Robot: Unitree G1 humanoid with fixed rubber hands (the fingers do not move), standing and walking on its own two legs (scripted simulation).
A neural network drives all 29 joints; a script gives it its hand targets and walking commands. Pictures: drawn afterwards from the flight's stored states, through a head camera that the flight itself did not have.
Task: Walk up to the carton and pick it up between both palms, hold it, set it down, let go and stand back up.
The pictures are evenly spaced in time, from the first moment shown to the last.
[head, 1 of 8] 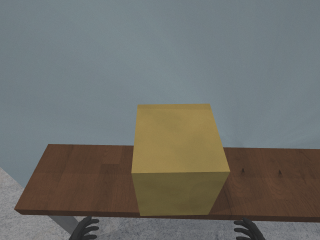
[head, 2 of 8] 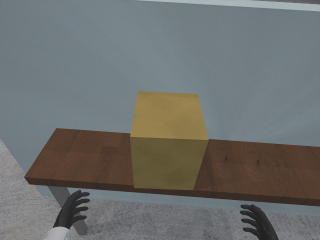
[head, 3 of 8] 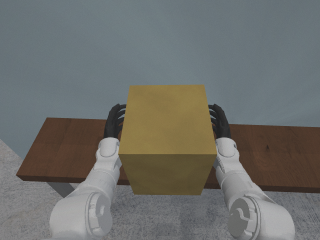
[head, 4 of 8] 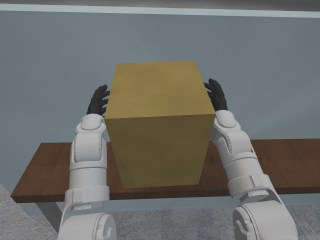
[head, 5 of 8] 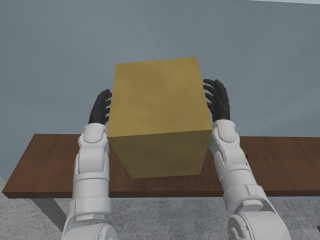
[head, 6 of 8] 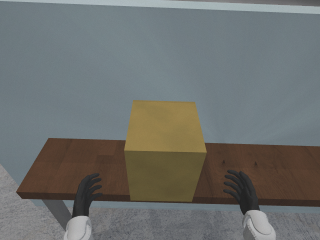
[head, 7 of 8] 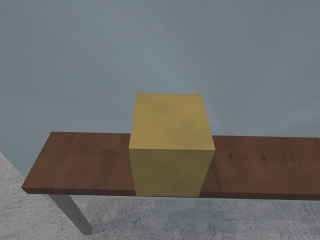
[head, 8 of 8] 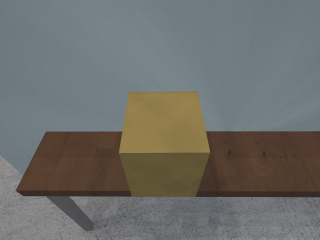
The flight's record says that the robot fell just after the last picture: no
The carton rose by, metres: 0.19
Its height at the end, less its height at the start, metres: +0.00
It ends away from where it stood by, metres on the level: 0.01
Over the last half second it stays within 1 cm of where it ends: yes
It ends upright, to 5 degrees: yes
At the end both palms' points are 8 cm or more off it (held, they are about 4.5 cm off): yes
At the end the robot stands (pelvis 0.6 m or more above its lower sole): yes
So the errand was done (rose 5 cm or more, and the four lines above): yes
